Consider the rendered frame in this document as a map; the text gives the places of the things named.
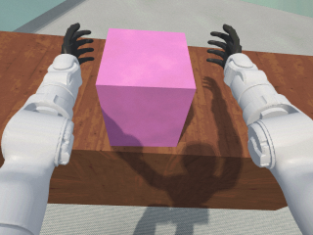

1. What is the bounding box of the left robot forearm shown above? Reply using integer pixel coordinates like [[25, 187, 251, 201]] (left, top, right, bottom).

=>
[[1, 54, 83, 159]]

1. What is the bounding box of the robot left upper arm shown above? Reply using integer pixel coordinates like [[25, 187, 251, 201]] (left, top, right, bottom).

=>
[[0, 110, 74, 235]]

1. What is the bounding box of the carton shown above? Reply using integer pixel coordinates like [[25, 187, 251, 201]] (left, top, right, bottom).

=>
[[95, 28, 197, 147]]

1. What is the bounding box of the robot left hand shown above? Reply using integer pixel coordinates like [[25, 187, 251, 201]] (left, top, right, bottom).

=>
[[61, 23, 95, 65]]

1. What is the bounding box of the right robot forearm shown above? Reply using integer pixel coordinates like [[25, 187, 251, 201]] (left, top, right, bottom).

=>
[[223, 53, 313, 128]]

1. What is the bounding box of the robot right upper arm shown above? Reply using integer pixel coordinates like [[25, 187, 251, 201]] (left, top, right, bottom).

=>
[[247, 112, 313, 235]]

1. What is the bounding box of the robot right hand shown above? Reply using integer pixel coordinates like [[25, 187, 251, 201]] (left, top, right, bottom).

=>
[[206, 23, 242, 70]]

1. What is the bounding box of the pedestal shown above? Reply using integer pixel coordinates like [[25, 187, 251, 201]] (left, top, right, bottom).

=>
[[0, 30, 313, 211]]

